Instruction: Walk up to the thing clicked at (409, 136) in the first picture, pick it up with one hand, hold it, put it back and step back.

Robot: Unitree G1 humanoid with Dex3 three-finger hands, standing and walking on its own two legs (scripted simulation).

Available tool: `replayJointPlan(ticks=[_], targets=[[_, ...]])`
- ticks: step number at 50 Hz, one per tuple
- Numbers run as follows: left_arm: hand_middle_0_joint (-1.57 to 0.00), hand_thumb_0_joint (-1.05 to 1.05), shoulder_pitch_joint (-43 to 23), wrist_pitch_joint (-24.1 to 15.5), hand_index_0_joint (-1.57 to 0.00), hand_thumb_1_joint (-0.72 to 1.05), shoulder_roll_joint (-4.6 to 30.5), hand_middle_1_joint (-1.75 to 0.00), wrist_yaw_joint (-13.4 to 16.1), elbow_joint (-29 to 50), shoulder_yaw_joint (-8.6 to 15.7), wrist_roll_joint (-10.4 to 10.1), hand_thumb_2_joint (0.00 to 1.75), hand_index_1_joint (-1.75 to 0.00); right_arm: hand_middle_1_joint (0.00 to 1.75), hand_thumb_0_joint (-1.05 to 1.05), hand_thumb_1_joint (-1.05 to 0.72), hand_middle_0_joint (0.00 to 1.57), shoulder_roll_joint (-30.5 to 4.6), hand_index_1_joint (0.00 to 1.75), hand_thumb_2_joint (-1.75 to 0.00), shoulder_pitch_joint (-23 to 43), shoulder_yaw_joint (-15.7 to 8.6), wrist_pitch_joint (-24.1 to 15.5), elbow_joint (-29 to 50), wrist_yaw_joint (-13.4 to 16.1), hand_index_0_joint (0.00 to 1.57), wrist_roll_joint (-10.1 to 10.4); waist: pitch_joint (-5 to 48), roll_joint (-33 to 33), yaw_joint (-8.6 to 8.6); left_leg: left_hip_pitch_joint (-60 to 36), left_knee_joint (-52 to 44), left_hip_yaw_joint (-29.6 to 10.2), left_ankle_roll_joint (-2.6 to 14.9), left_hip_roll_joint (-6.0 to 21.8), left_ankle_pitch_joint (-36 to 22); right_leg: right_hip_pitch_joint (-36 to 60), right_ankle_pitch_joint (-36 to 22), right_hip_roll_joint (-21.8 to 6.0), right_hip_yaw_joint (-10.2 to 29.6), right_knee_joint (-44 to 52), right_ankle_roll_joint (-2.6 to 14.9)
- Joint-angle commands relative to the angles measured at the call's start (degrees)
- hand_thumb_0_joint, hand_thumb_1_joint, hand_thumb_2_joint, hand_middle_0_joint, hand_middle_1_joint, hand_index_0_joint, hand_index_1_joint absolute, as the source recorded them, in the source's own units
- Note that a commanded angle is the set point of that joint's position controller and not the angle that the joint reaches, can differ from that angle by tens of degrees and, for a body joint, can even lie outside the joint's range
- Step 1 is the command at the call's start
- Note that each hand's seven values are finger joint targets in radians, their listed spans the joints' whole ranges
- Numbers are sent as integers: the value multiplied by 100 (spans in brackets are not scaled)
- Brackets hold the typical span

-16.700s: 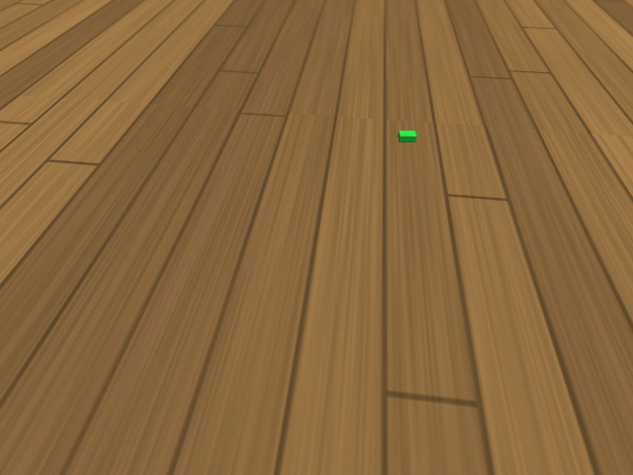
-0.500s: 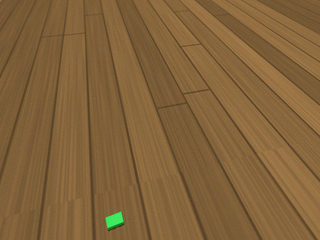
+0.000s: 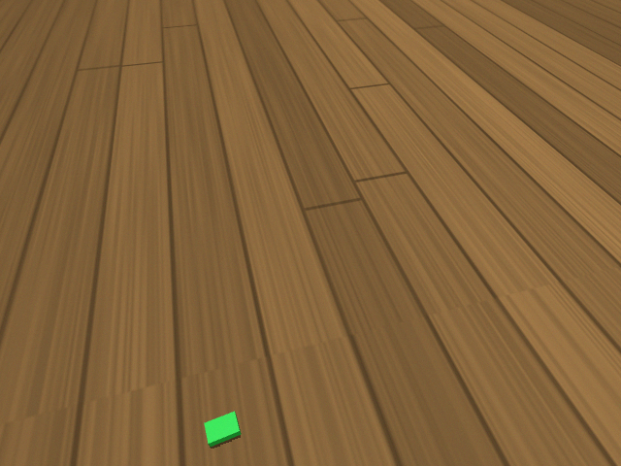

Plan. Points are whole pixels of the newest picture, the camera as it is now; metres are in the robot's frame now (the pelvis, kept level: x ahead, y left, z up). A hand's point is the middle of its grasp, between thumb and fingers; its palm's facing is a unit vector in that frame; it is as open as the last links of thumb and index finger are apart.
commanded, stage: walk up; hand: left
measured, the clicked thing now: (222, 428) +0.39 +0.26 -0.77
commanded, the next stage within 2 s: none
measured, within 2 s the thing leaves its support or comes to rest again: neither
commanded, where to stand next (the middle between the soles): +0.02 +0.02 m, yaw +0 degrees
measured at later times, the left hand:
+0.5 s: hand out of the picture +0.05 +0.31 -0.19, palm faces -0.01 -0.92 -0.38, open 7.4 cm
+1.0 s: hand out of the picture -0.11 +0.27 -0.15, palm faces -0.04 -0.91 -0.41, open 7.4 cm
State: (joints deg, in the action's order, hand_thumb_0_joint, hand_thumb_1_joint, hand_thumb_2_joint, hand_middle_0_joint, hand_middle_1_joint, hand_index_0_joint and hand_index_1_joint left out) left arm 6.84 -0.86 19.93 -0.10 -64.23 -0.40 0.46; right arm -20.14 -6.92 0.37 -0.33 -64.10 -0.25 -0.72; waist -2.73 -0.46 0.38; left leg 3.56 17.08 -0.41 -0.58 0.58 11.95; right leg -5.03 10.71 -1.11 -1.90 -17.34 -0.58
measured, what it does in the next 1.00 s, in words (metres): walks backwards: left foot, then right foot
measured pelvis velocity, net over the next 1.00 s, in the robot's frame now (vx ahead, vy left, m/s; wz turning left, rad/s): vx -0.22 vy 0.01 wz -0.04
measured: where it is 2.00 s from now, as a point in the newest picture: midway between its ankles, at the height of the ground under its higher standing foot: outside the picture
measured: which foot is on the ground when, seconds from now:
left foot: down 0.00-0.24, up 0.26-0.38, down 0.40-0.80, up 0.82-1.00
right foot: down 0.00-0.40, up 0.42-0.76, down 0.78-1.00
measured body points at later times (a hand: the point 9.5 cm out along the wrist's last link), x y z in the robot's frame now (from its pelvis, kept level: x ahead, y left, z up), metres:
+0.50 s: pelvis -0.10 +0.04 -0.03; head -0.04 +0.07 +0.41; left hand +0.05 +0.36 -0.16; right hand -0.05 -0.28 -0.14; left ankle -0.10 +0.16 -0.75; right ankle -0.07 -0.11 -0.70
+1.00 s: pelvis -0.22 +0.01 -0.02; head -0.16 -0.01 +0.42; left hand -0.11 +0.32 -0.12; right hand -0.12 -0.31 -0.15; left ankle -0.25 +0.15 -0.68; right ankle -0.21 -0.10 -0.75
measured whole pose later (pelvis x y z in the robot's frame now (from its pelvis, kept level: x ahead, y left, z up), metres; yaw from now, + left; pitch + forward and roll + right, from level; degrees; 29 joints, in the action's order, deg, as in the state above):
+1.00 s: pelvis -0.22 +0.01 -0.02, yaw -2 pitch -1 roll +1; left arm 8.9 3.1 19.7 0.3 -45.7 3.5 2.1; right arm -23.6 -8.7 -2.6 2.3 -48.8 2.2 0.0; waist -8.9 -1.5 1.2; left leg 23.8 62.1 -6.2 -1.1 -5.4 30.6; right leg -17.4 17.8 -0.3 1.9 -36.3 1.2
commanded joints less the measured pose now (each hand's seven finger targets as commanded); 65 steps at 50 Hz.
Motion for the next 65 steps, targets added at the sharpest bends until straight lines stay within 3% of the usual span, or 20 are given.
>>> replayJointPlan(ticks=[1, 9, 13, 18, 19, 20, 22, 25, 34, 38, 39, 40, 41, 45, 50, 53, 55, 57, 60, 65], targets=[[-20, 0, -190, 24, -20, 90, 1504, -30, 158, 537, 528, -101, 90, -30, 30, 0, -90, 20, -1419, 30, -90, 211, -368, 28, 449, 104, 20, 117, -23, 144, -28, 514, 566, -433, 284, 644, -2775, -136, -2617, -606, 440, -581, 233], [-20, 0, -285, 236, -20, 90, 1573, -30, 146, 1128, 643, -63, 90, -30, 30, 0, -90, 20, -1362, 30, -90, 160, -522, 245, 944, 94, 20, 126, 898, 288, -10, 581, 2029, -282, 482, 269, -1785, -570, -2298, -1101, 903, -1182, 919], [-20, 0, -670, 255, -20, 90, 1853, -30, 161, 1502, 723, 117, 90, -30, 30, 0, -90, 20, -1241, 30, -90, -307, -607, 396, 1114, 34, 20, 62, 385, 1275, -109, 940, 4213, -421, 360, -241, 2253, -1828, -1888, -2226, 1862, -518, 1744], [-20, 0, -962, 313, -20, 90, 1633, -30, 174, 1841, 664, 125, 90, -30, 30, 0, -90, 20, -1352, 30, -90, -958, -719, 232, 1085, 22, 20, -6, 473, 668, -379, 993, 1683, -155, 323, -3, 493, -1421, -1014, -1164, 940, -2018, 829], [-20, 0, -745, 371, -20, 90, 1391, -30, 164, 1917, 629, 57, 90, -30, 30, 0, -90, 20, -1571, 30, -90, -871, -768, 175, 1140, 58, 20, -114, 328, -456, -267, 1086, 705, -1183, 490, 595, -968, -1636, -129, -334, 587, -3123, 493], [-20, 0, -648, 404, -20, 90, 1083, -30, 200, 1965, 592, 26, 90, -30, 30, 0, -90, 20, -2008, 30, -90, -725, -859, 123, 1278, 78, 20, -250, 101, -1496, -167, 819, 390, -2654, 821, 1458, -2404, -2628, 2475, 643, 571, -4077, 240], [-20, 0, -505, 478, -20, 90, 1293, -30, 275, 1887, 679, 86, 90, -30, 30, 0, -90, 20, -2354, 30, -90, -395, -900, 95, 1529, 96, 20, -148, 443, -989, -247, 1411, 310, -3206, 1668, 2160, -2635, -2180, 3015, 888, 1528, -5299, 210], [-20, 0, -22, 457, -20, 90, 1390, -30, 241, 1639, 714, 2, 90, -30, 30, 0, -90, 20, -1733, 30, -90, 345, -764, 52, 1731, 251, 20, -181, 284, -765, 225, 1043, 835, -1767, 1385, 1474, -2224, -2489, 1945, 692, 1471, -5778, 119], [-20, 0, -17, 360, -20, 90, 1228, -30, 94, 2015, 785, 94, 90, -30, 30, 0, -90, 20, -1752, 30, -90, -513, -770, 75, 1863, 330, 20, -97, 735, -813, -239, -113, 1441, -1424, 1425, 1445, -2892, -1838, 1949, 334, 634, -3127, -62], [-20, 0, 908, 297, -20, 90, 1121, -30, 74, 1669, 841, 147, 90, -30, 30, 0, -90, 20, -1667, 30, -90, -52, -691, 217, 2004, 256, 20, -6, 926, -858, 198, 989, 2021, -992, 849, 1093, -1838, -207, 62, 170, 304, -613, 238], [-20, 0, 791, 249, -20, 90, 1546, -30, 82, 1760, 934, 233, 90, -30, 30, 0, -90, 20, -1412, 30, -90, -150, -609, 219, 2048, 249, 20, 41, 771, 43, 80, 2016, 2558, -846, 492, 522, -766, 181, -452, -518, 1474, -601, 461], [-20, 0, 531, 285, -20, 90, 2121, -30, 45, 1889, 1041, 129, 90, -30, 30, 0, -90, 20, -1208, 30, -90, 107, -583, 224, 2150, 303, 20, 107, 446, 1598, 272, 2427, 3838, -206, 143, -615, 1947, -758, -1172, -1783, 2882, -308, 1518], [-20, 0, 335, 233, -20, 90, 2241, -30, 65, 2087, 1049, 177, 90, -30, 30, 0, -90, 20, -1345, 30, -90, 114, -675, 257, 2068, 362, 20, 99, 110, 1590, 287, 2225, 5099, -768, 71, -475, 2700, -1659, -1644, -2349, 3497, -194, 1996], [-20, 0, -336, 248, -20, 90, 1531, -30, 142, 2335, 907, 179, 90, -30, 30, 0, -90, 20, -1319, 30, -90, -470, -570, 174, 1810, 345, 20, 136, 40, 879, -128, 2314, 5420, -852, 10, -654, 1791, -1121, -2431, -1107, 1397, -1014, 1280], [-20, 0, 359, 281, -20, 90, 1439, -30, 225, 2403, 857, 211, 90, -30, 30, 0, -90, 20, -1173, 30, -90, -278, -526, 100, 1996, 310, 20, 25, 419, 1139, 295, 2413, 3247, -375, -52, -314, 2061, 356, -3227, -1237, 1542, -1452, 1342], [-20, 0, 298, 316, -20, 90, 1495, -30, 190, 2446, 832, 92, 90, -30, 30, 0, -90, 20, -1159, 30, -90, -659, -587, 57, 1837, 271, 20, -57, 773, 1129, 93, 1611, 1535, -10, 90, -223, 1123, 349, -3073, -1199, 1534, -1901, 1152], [-20, 0, 223, 370, -20, 90, 1349, -30, 140, 2537, 723, 31, 90, -30, 30, 0, -90, 20, -1398, 30, -90, -768, -693, 13, 1798, 261, 20, -136, 803, 583, -20, 506, 465, -800, 353, 339, -594, -892, -1678, -814, 1368, -2324, 626], [-20, 0, -122, 382, -20, 90, 1274, -30, 217, 2559, 766, 16, 90, -30, 30, 0, -90, 20, -2333, 30, -90, -469, -881, 26, 1942, 186, 20, -100, 619, -1270, -277, 950, 295, -2951, 1760, 2414, -2135, -1912, 2726, 541, 737, -4310, 170], [-20, 0, 288, 389, -20, 90, 1275, -30, 203, 2201, 812, -19, 90, -30, 30, 0, -90, 20, -1611, 30, -90, 189, -681, -1, 1994, 233, 20, -143, 225, -327, 194, 1040, 577, -1551, 1425, 1569, -2053, -2065, 2074, 641, 1393, -5475, 232], [-20, 0, 427, 181, -20, 90, 1192, -30, 25, 2007, 742, 62, 90, -30, 30, 0, -90, 20, -1481, 30, -90, -139, -695, -30, 1965, 177, 20, -169, 283, -917, -148, 401, 664, -1140, 1306, 1230, -251, -1741, 1928, 324, 670, -3168, -31]])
